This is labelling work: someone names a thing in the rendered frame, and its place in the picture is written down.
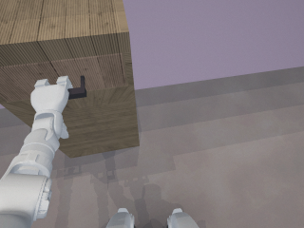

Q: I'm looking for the robot left forearm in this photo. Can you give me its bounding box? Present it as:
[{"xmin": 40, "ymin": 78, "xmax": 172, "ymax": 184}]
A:
[{"xmin": 0, "ymin": 109, "xmax": 63, "ymax": 186}]

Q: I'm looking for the left robot thigh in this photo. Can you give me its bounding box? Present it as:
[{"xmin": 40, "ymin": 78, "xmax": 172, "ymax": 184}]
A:
[{"xmin": 105, "ymin": 212, "xmax": 135, "ymax": 228}]

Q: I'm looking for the left robot shin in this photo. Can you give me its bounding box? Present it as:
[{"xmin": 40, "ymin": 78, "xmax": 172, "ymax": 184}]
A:
[{"xmin": 118, "ymin": 208, "xmax": 128, "ymax": 213}]

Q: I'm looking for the left robot upper arm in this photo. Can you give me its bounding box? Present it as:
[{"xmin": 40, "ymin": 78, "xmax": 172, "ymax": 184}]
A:
[{"xmin": 0, "ymin": 173, "xmax": 52, "ymax": 228}]

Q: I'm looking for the left robot hand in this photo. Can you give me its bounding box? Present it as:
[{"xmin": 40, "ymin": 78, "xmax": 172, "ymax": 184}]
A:
[{"xmin": 30, "ymin": 76, "xmax": 73, "ymax": 139}]

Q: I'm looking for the drawer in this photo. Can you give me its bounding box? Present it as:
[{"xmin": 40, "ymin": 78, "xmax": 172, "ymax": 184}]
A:
[{"xmin": 0, "ymin": 53, "xmax": 127, "ymax": 102}]

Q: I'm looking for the handle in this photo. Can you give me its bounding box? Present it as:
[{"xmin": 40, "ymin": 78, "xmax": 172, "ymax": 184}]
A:
[{"xmin": 35, "ymin": 75, "xmax": 87, "ymax": 100}]

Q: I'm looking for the cabinet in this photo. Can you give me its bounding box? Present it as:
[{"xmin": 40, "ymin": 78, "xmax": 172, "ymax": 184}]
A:
[{"xmin": 0, "ymin": 0, "xmax": 140, "ymax": 159}]

